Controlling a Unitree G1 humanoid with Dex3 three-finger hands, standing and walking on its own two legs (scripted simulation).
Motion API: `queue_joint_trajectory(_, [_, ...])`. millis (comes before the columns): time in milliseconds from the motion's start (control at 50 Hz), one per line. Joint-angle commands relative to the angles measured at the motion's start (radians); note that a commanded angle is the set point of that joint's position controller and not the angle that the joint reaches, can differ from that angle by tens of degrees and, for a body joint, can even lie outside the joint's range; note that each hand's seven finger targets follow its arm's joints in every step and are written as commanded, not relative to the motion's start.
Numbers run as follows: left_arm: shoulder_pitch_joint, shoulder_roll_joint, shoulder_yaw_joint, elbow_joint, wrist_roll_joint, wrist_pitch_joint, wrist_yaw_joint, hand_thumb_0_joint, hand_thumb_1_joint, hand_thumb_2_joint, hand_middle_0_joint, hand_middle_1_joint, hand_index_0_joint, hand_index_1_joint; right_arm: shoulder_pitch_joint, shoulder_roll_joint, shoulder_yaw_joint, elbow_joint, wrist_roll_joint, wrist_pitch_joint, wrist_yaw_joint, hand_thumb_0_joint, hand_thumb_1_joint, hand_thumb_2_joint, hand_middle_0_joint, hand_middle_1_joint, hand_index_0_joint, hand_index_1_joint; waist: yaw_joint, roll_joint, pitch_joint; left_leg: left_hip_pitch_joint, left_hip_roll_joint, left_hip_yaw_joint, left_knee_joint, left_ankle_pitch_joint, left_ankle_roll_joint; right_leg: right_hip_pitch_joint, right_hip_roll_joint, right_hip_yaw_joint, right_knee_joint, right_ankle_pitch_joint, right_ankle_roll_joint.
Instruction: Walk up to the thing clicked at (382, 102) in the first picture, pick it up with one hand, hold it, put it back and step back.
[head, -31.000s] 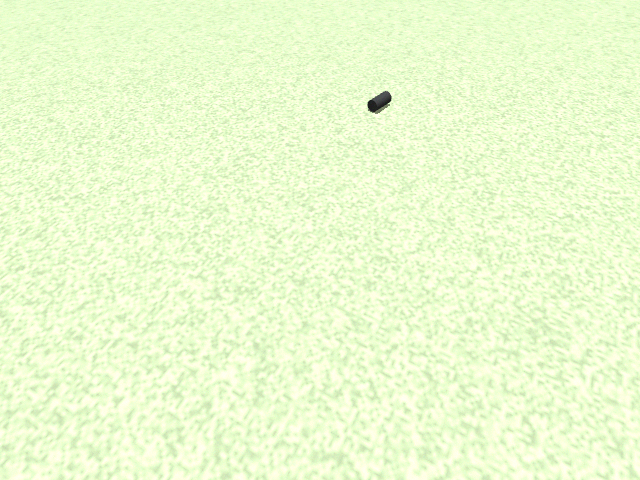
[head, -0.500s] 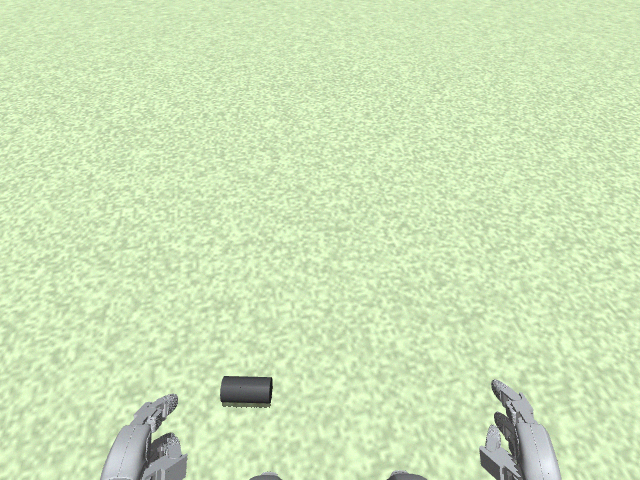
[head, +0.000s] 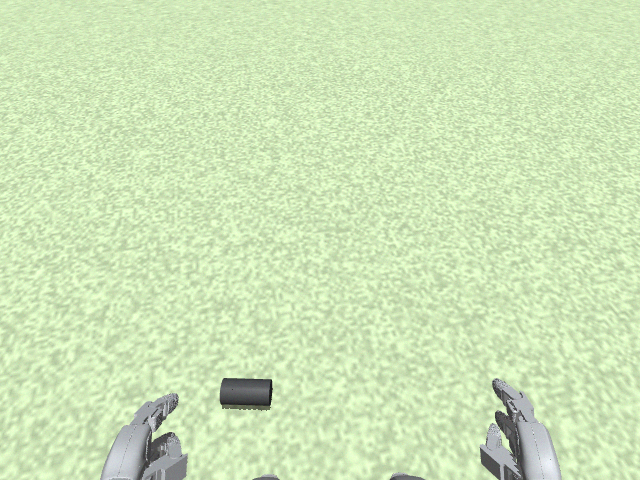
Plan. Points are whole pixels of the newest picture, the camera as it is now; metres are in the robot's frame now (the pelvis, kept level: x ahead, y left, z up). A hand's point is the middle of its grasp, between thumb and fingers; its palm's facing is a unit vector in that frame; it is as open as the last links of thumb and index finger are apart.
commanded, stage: home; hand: left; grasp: from above
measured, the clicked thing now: (246, 391) +0.46 +0.22 -0.68
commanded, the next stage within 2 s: stand in 0.58 s
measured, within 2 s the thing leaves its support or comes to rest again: neither
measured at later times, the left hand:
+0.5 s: hand (181, 462) +0.16 +0.18 -0.04, palm faces +0.05 -0.98 -0.20, open 7.4 cm
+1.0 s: hand out of the picture +0.10 +0.24 -0.11, palm faces +0.03 -0.94 -0.34, open 7.4 cm
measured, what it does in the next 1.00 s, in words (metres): stands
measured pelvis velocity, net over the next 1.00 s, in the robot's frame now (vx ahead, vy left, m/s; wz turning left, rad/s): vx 0.00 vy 0.00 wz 0.00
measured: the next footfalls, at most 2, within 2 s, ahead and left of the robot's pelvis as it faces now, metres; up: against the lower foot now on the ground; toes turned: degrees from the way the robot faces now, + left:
none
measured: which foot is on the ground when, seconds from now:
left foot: down 0.00-1.00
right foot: down 0.00-1.00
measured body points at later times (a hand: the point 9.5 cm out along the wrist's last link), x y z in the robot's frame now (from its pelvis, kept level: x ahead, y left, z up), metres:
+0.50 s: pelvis +0.00 +0.00 +0.00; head +0.02 +0.01 +0.45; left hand +0.16 +0.23 -0.03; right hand +0.16 -0.24 -0.06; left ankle +0.00 +0.13 -0.68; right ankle +0.01 -0.15 -0.68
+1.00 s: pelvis +0.00 +0.00 +0.03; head +0.02 +0.01 +0.48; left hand +0.09 +0.29 -0.09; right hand +0.10 -0.28 -0.08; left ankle +0.00 +0.13 -0.68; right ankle +0.01 -0.15 -0.68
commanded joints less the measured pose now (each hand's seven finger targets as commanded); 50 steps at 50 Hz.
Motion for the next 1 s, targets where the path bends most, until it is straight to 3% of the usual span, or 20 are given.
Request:
queue_joint_trajectory(0, [0.003, 0.11, 0.064, -0.18, 0.005, -0.047, 0.012, 0.0, 0.9, 0.9, -0.2, -0.3, -0.2, -0.3, -0.063, -0.126, -0.06, -0.157, 0.003, -0.057, -0.016, 0.0, -0.9, -0.9, 0.2, 0.3, 0.2, 0.3, -0.001, 0.015, -0.103, 0.074, -0.033, 0.033, -0.179, 0.266, 0.02, 0.09, 0.037, -0.04, -0.136, 0.202, -0.037])
queue_joint_trajectory(200, [-0.013, 0.103, 0.047, -0.203, 0.001, -0.046, 0.009, 0.0, 0.9, 0.9, -0.2, -0.3, -0.2, -0.3, -0.065, -0.128, -0.058, -0.163, 0.003, -0.052, -0.011, 0.0, -0.901, -0.899, 0.2, 0.299, 0.2, 0.299, -0.004, 0.027, -0.1, 0.083, -0.027, 0.023, -0.186, 0.279, 0.016, 0.079, 0.039, -0.045, -0.127, 0.208, -0.039])
queue_joint_trajectory(420, [-0.008, 0.105, 0.058, -0.195, 0.003, -0.047, 0.013, 0.0, 0.9, 0.9, -0.2, -0.3, -0.2, -0.3, -0.067, -0.123, -0.058, -0.175, 0.004, -0.046, -0.011, 0.0, -0.901, -0.899, 0.2, 0.299, 0.2, 0.299, 0.0, 0.011, -0.086, 0.062, -0.029, 0.028, -0.182, 0.247, 0.02, 0.074, 0.038, -0.043, -0.136, 0.187, -0.036])
queue_joint_trajectory(440, [0.011, 0.106, 0.058, -0.161, 0.004, -0.043, 0.011, 0.0, 0.9, 0.9, -0.2, -0.3, -0.2, -0.3, -0.054, -0.131, -0.063, -0.166, 0.003, -0.044, -0.012, 0.0, -0.901, -0.9, 0.2, 0.299, 0.2, 0.299, -0.013, 0.01, -0.091, 0.074, -0.028, 0.026, -0.182, 0.252, 0.02, 0.065, 0.04, -0.042, -0.131, 0.185, -0.037])
queue_joint_trajectory(500, [-0.005, 0.113, 0.064, -0.197, 0.001, -0.046, 0.013, 0.0, 0.9, 0.9, -0.2, -0.3, -0.2, -0.3, -0.058, -0.129, -0.063, -0.169, 0.005, -0.044, -0.01, 0.0, -0.901, -0.899, 0.2, 0.299, 0.2, 0.299, -0.002, 0.022, -0.108, 0.08, -0.024, 0.017, -0.184, 0.28, 0.015, 0.078, 0.038, -0.044, -0.12, 0.205, -0.04])
queue_joint_trajectory(520, [-0.02, 0.105, 0.046, -0.217, 0.002, -0.047, 0.011, 0.0, 0.9, 0.9, -0.2, -0.3, -0.2, -0.3, -0.067, -0.126, -0.059, -0.177, 0.005, -0.044, -0.009, 0.0, -0.901, -0.899, 0.2, 0.299, 0.2, 0.299, 0.001, 0.035, -0.094, 0.075, -0.027, 0.025, -0.184, 0.272, 0.016, 0.071, 0.038, -0.043, -0.126, 0.202, -0.038])
queue_joint_trajectory(540, [0.002, 0.11, 0.057, -0.165, 0.002, -0.042, 0.013, 0.0, 0.9, 0.9, -0.2, -0.3, -0.2, -0.3, -0.061, -0.132, -0.061, -0.165, 0.005, -0.043, -0.01, 0.0, -0.901, -0.899, 0.2, 0.299, 0.2, 0.299, -0.007, 0.029, -0.075, 0.07, -0.023, 0.016, -0.195, 0.244, 0.015, 0.059, 0.041, -0.045, -0.124, 0.175, -0.039])
queue_joint_trajectory(560, [-0.039, 0.102, 0.044, -0.223, -0.002, -0.049, 0.011, 0.0, 0.9, 0.9, -0.2, -0.3, -0.2, -0.3, -0.069, -0.124, -0.056, -0.181, 0.006, -0.045, -0.008, 0.0, -0.901, -0.899, 0.2, 0.299, 0.2, 0.299, -0.004, 0.027, -0.073, 0.063, -0.023, 0.014, -0.195, 0.232, 0.017, 0.06, 0.04, -0.046, -0.129, 0.173, -0.037])
queue_joint_trajectory(580, [0.003, 0.101, 0.059, -0.154, 0.001, -0.043, 0.012, 0.0, 0.9, 0.9, -0.2, -0.3, -0.2, -0.3, -0.06, -0.132, -0.063, -0.166, 0.005, -0.045, -0.011, 0.0, -0.901, -0.899, 0.2, 0.299, 0.2, 0.299, -0.01, 0.003, -0.074, 0.06, -0.021, 0.009, -0.197, 0.214, 0.017, 0.058, 0.04, -0.045, -0.126, 0.154, -0.036])
queue_joint_trajectory(620, [-0.03, 0.107, 0.055, -0.207, -0.003, -0.05, 0.011, 0.0, 0.9, 0.9, -0.2, -0.3, -0.2, -0.3, -0.066, -0.126, -0.061, -0.176, 0.005, -0.048, -0.009, 0.0, -0.901, -0.899, 0.2, 0.299, 0.2, 0.299, -0.004, 0.029, -0.083, 0.055, -0.027, 0.017, -0.196, 0.197, 0.019, 0.057, 0.039, -0.044, -0.135, 0.145, -0.035])
queue_joint_trajectory(640, [0.001, 0.111, 0.063, -0.171, -0.004, -0.041, 0.011, 0.0, 0.9, 0.9, -0.2, -0.3, -0.2, -0.3, -0.062, -0.133, -0.061, -0.174, 0.005, -0.046, -0.01, 0.0, -0.901, -0.9, 0.2, 0.299, 0.2, 0.299, -0.008, 0.007, -0.076, 0.061, -0.023, 0.011, -0.199, 0.196, 0.02, 0.056, 0.041, -0.045, -0.131, 0.142, -0.036])
queue_joint_trajectory(660, [-0.292, 0.197, 0.057, 0.179, 0.107, -0.261, 0.05, 0.0, 0.9, 0.9, -0.2, -0.3, -0.2, -0.3, -0.134, -0.251, -0.097, 0.077, -0.132, 0.061, 0.049, 0.0, -0.901, -0.899, 0.2, 0.299, 0.2, 0.299, 0.075, -0.045, 0.154, 0.084, 0.012, -0.016, -0.283, 0.376, 0.075, 0.225, -0.025, 0.024, -0.154, 0.167, -0.074])
queue_joint_trajectory(680, [-0.198, 0.201, 0.074, 0.33, 0.119, -0.333, 0.045, 0.0, 0.9, 0.9, -0.2, -0.3, -0.2, -0.301, -0.124, -0.263, -0.113, 0.076, -0.127, 0.1, 0.075, 0.0, -0.9, -0.9, 0.2, 0.3, 0.2, 0.3, 0.07, -0.074, 0.055, 0.156, 0.002, 0.01, -0.274, 0.401, 0.087, 0.259, -0.038, 0.075, -0.178, 0.173, -0.106])
queue_joint_trajectory(700, [-0.194, 0.213, 0.069, 0.373, 0.118, -0.365, 0.038, 0.0, 0.9, 0.9, -0.2, -0.3, -0.2, -0.301, -0.109, -0.263, -0.115, 0.047, -0.132, 0.121, 0.091, 0.0, -0.9, -0.9, 0.2, 0.3, 0.2, 0.3, 0.047, -0.075, 0.067, 0.172, -0.01, -0.001, -0.27, 0.334, 0.086, 0.212, -0.038, 0.099, -0.219, 0.121, -0.121])
queue_joint_trajectory(740, [-0.229, 0.227, 0.059, 0.467, 0.12, -0.409, 0.031, 0.0, 0.9, 0.9, -0.2, -0.3, -0.2, -0.301, -0.11, -0.233, -0.115, 0.095, -0.088, 0.134, 0.125, 0.0, -0.9, -0.9, 0.2, 0.3, 0.2, 0.3, 0.051, -0.044, 0.005, 0.252, -0.015, 0.004, -0.279, 0.373, 0.082, 0.297, -0.067, 0.116, -0.202, 0.247, -0.114])
queue_joint_trajectory(780, [-0.264, 0.225, 0.062, 0.559, 0.102, -0.416, 0.024, 0.0, 0.9, 0.9, -0.2, -0.3, -0.2, -0.301, -0.117, -0.224, -0.114, 0.125, -0.058, 0.144, 0.146, 0.0, -0.9, -0.9, 0.2, 0.3, 0.2, 0.3, 0.059, -0.083, 0.019, 0.281, -0.023, 0.008, -0.308, 0.334, 0.078, 0.298, -0.069, 0.108, -0.248, 0.219, -0.099])
queue_joint_trajectory(820, [-0.289, 0.224, 0.061, 0.642, 0.101, -0.43, 0.027, 0.0, 0.9, 0.9, -0.2, -0.3, -0.2, -0.301, -0.126, -0.211, -0.122, 0.159, -0.052, 0.158, 0.156, 0.0, -0.9, -0.9, 0.2, 0.3, 0.2, 0.3, 0.059, -0.123, 0.04, 0.301, -0.028, 0.006, -0.322, 0.283, 0.078, 0.297, -0.085, 0.124, -0.305, 0.169, -0.096])
queue_joint_trajectory(860, [-0.319, 0.222, 0.063, 0.717, 0.101, -0.444, 0.028, 0.0, 0.9, 0.9, -0.2, -0.3, -0.2, -0.301, -0.119, -0.214, -0.125, 0.195, -0.06, 0.171, 0.159, 0.0, -0.9, -0.9, 0.2, 0.3, 0.2, 0.3, 0.051, -0.083, 0.077, 0.314, -0.02, -0.005, -0.366, 0.246, 0.08, 0.292, -0.084, 0.119, -0.334, 0.127, -0.085])
queue_joint_trajectory(960, [-0.308, 0.212, 0.065, 0.876, 0.09, -0.467, 0.027, 0.0, 0.9, 0.9, -0.2, -0.3, -0.2, -0.301, -0.12, -0.235, -0.129, 0.259, -0.058, 0.184, 0.152, 0.0, -0.9, -0.9, 0.2, 0.3, 0.2, 0.3, 0.06, 0.016, 0.11, 0.347, 0.027, -0.07, -0.492, 0.297, 0.086, 0.377, -0.054, 0.06, -0.351, 0.226, -0.059])
queue_joint_trajectory(980, [-0.31, 0.214, 0.065, 0.904, 0.089, -0.473, 0.026, 0.0, 0.9, 0.9, -0.2, -0.3, -0.2, -0.301, -0.115, -0.232, -0.126, 0.273, -0.055, 0.185, 0.15, 0.0, -0.9, -0.9, 0.2, 0.3, 0.2, 0.3, 0.059, -0.011, 0.106, 0.363, 0.026, -0.06, -0.485, 0.371, 0.08, 0.413, -0.064, 0.065, -0.358, 0.284, -0.063])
